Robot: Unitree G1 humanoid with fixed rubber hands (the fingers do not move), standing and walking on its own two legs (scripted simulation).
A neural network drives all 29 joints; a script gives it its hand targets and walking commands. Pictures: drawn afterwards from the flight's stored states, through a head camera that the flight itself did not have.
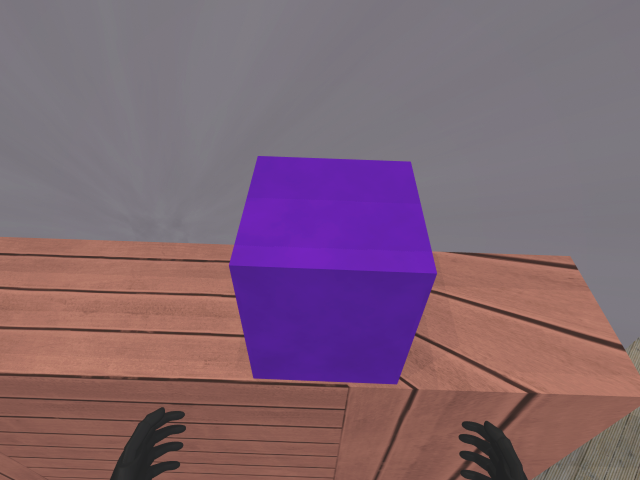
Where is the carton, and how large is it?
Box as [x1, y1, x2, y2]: [229, 156, 436, 383]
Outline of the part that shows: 258,156 229,263 253,377 396,383 436,274 410,162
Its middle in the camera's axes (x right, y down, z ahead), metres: +0.01 +0.05 +0.55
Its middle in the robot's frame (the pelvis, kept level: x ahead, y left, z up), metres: +0.39 +0.00 +0.05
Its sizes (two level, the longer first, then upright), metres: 0.210 0.200 0.250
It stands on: a pedestal, 0.71 m high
